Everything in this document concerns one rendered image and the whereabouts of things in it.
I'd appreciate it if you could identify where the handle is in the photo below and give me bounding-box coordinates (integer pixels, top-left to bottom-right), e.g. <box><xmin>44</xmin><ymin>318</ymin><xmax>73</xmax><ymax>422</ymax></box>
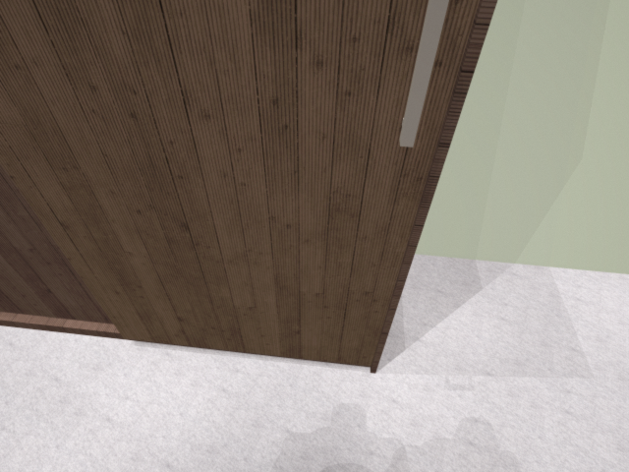
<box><xmin>399</xmin><ymin>0</ymin><xmax>449</xmax><ymax>148</ymax></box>

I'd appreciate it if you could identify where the wardrobe door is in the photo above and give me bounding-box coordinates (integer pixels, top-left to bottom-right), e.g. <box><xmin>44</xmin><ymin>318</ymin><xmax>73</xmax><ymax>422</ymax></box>
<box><xmin>0</xmin><ymin>164</ymin><xmax>113</xmax><ymax>324</ymax></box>
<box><xmin>0</xmin><ymin>0</ymin><xmax>480</xmax><ymax>366</ymax></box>

